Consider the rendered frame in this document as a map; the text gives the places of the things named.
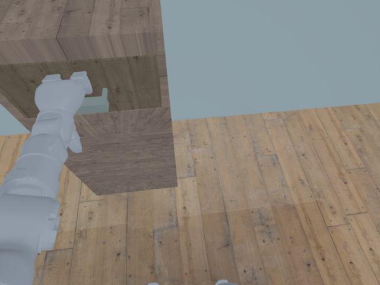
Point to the cabinet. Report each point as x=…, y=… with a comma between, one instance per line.
x=122, y=151

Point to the handle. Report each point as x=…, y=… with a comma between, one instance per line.
x=94, y=104

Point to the left robot hand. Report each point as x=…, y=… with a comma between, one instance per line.
x=67, y=95

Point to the drawer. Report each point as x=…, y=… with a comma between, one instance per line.
x=132, y=82

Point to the left robot upper arm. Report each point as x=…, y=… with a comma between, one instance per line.
x=28, y=226

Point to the left robot forearm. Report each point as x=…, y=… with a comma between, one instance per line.
x=37, y=169

